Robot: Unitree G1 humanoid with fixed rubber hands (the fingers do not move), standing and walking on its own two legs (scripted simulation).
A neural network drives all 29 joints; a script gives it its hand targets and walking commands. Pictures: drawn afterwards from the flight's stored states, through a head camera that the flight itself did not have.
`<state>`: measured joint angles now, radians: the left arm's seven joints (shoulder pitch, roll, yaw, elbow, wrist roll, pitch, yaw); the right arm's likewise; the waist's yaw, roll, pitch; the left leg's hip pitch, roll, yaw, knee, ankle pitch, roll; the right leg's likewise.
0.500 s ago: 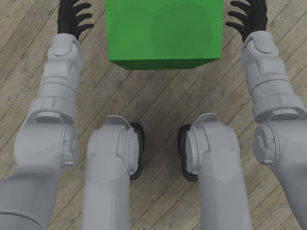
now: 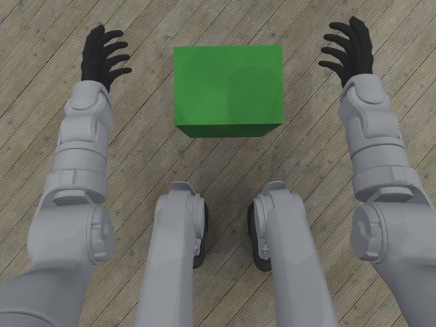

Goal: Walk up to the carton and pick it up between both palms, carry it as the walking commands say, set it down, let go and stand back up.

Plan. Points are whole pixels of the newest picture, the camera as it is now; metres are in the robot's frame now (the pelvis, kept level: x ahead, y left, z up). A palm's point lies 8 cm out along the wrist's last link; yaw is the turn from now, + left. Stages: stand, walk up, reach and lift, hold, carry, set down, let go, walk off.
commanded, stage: set down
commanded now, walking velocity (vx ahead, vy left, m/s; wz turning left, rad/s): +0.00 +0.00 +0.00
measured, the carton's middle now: (226, 101) +0.50 +0.01 -0.33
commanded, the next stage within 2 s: let go in 0.76 s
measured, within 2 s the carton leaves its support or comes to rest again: neither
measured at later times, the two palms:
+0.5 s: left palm (19, 27) +0.49 +0.23 +0.05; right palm (432, 21) +0.49 -0.19 +0.06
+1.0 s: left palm out of the picture +0.42 +0.24 +0.13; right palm out of the picture +0.43 -0.20 +0.12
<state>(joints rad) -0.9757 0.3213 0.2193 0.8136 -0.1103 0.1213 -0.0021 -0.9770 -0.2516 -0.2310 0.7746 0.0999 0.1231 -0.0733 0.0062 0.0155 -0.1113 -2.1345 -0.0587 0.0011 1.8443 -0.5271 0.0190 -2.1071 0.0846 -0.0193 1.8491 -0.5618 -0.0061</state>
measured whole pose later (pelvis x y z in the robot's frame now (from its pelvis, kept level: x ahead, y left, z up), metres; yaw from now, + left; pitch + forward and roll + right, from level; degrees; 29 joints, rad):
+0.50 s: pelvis +0.03 +0.01 +0.14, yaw +0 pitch +47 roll -2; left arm -0.85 0.28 0.25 0.80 -0.05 0.11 -0.05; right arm -0.82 -0.21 -0.27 0.74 0.05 0.12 -0.02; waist 0.00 0.02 -0.22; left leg -1.72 -0.07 -0.02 1.31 -0.41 0.03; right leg -1.69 0.07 0.02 1.30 -0.44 0.01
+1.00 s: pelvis +0.06 +0.01 +0.22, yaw +1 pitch +40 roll -1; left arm -0.49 0.20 0.23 0.64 0.05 0.06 -0.04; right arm -0.46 -0.18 -0.21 0.61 -0.05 0.04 0.03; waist 0.01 0.02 -0.21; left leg -1.33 -0.06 -0.03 0.93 -0.30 0.03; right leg -1.31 0.07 0.04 0.93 -0.32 0.00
